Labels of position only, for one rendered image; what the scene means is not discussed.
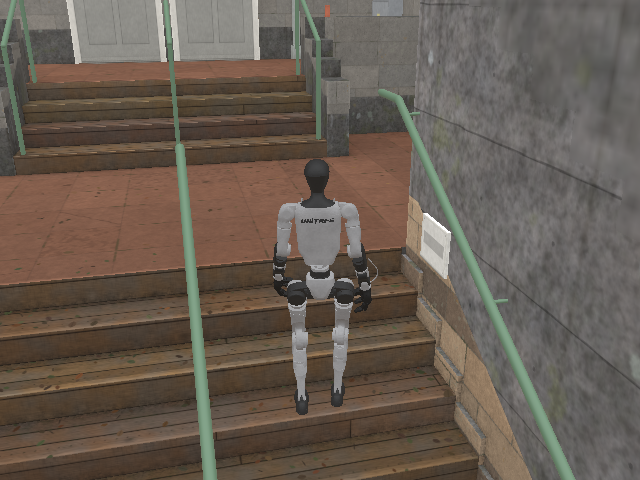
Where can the stairs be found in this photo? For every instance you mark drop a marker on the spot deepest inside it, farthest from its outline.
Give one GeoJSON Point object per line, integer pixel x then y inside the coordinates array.
{"type": "Point", "coordinates": [97, 380]}
{"type": "Point", "coordinates": [111, 125]}

